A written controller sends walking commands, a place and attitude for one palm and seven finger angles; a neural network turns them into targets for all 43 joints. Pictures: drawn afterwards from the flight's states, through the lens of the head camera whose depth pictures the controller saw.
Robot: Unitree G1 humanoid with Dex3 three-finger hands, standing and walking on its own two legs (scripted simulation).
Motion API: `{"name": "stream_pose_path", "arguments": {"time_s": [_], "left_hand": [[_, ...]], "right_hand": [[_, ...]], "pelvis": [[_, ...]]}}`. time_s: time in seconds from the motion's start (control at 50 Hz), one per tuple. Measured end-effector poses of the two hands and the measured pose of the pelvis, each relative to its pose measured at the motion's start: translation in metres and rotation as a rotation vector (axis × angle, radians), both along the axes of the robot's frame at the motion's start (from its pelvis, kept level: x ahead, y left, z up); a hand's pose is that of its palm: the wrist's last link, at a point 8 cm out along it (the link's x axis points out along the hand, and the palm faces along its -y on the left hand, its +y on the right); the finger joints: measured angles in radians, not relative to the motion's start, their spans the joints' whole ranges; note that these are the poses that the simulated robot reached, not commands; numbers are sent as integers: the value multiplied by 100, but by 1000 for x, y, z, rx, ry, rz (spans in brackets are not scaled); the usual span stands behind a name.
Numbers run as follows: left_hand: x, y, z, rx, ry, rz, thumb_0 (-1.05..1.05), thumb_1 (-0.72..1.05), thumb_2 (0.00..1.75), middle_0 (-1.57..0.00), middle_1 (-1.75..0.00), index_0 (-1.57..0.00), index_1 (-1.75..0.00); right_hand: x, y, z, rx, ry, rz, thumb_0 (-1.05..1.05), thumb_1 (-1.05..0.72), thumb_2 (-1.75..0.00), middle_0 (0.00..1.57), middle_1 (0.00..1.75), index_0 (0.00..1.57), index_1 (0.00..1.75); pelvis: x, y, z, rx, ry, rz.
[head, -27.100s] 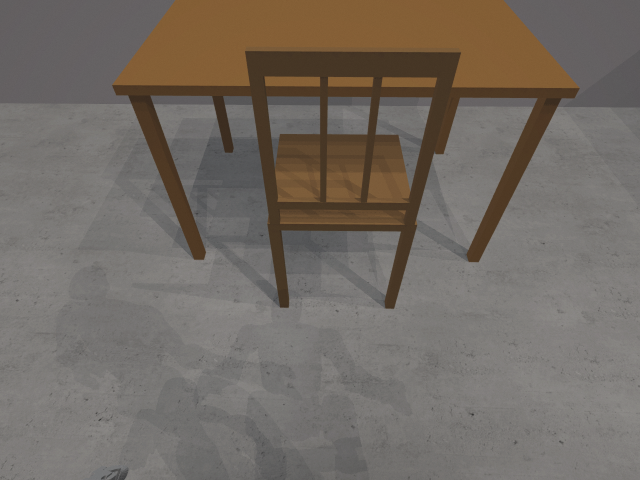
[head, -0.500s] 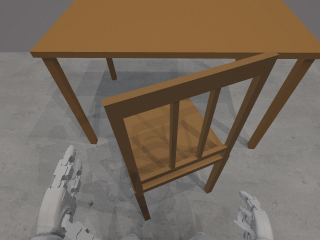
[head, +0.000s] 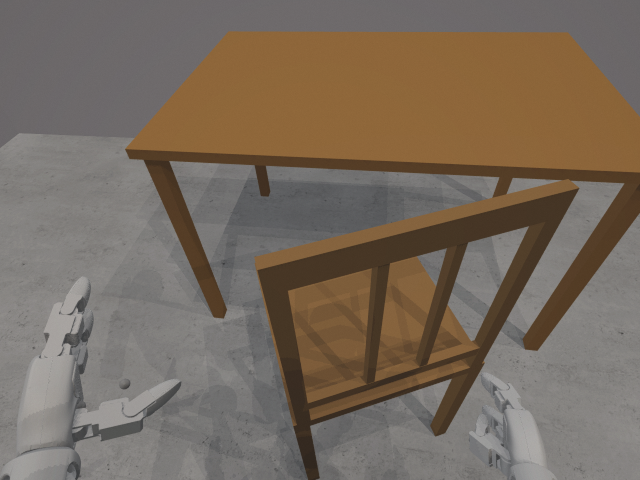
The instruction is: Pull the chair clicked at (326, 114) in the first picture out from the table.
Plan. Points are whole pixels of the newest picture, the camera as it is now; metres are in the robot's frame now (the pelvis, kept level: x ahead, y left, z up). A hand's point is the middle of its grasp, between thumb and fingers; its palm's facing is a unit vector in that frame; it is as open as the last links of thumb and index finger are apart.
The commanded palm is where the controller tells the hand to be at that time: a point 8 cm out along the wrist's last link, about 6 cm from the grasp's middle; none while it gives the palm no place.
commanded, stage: draw the hand back to the body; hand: left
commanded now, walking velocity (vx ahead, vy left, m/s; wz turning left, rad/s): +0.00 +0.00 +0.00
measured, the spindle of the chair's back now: (373, 331) +0.36 -0.03 -0.06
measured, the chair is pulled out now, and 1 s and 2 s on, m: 0.20 0.20 0.20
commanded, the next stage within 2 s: step back with the hand held close in 0.66 s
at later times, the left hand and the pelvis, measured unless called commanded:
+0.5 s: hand (82, 326) +0.21 +0.26 +0.15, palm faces +0.46 -0.79 -0.41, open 7.7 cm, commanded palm +0.16 +0.30 +0.18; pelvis +0.02 +0.00 +0.01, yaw -1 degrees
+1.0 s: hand (68, 333) +0.20 +0.27 +0.16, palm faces +0.40 -0.77 -0.49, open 7.4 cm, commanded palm +0.14 +0.31 +0.18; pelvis +0.00 +0.01 +0.01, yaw -1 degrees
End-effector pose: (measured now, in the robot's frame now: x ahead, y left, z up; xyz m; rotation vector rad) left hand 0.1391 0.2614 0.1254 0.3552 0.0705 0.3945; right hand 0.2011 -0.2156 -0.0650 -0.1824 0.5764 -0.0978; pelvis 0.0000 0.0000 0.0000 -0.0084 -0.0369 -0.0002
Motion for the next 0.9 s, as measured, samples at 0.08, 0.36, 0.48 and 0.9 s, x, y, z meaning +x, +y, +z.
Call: {"name": "stream_pose_path", "arguments": {"time_s": [0.08,0.36,0.48,0.9], "left_hand": [[5,9,14,35,-33,21,0,23,58,-11,-17,-12,-16],[23,39,61,170,-160,86,1,72,82,-18,-27,-19,-27],[28,36,50,136,-122,72,1,84,87,-20,-29,-20,-29],[25,41,66,183,-187,36,2,89,90,-21,-31,-21,-30]], "right_hand": [[6,8,0,15,10,20,1,-91,-90,20,30,21,30],[-3,1,-15,23,116,1,1,-91,-90,20,30,21,30],[-10,-9,-18,11,146,-31,1,-91,-90,20,30,21,30],[-9,-2,-9,20,101,-20,1,-91,-90,20,30,21,30]], "pelvis": [[5,1,3,0,-6,-2],[16,3,8,-3,-7,-10],[18,5,8,-3,-2,-15],[6,6,7,-13,15,-13]]}}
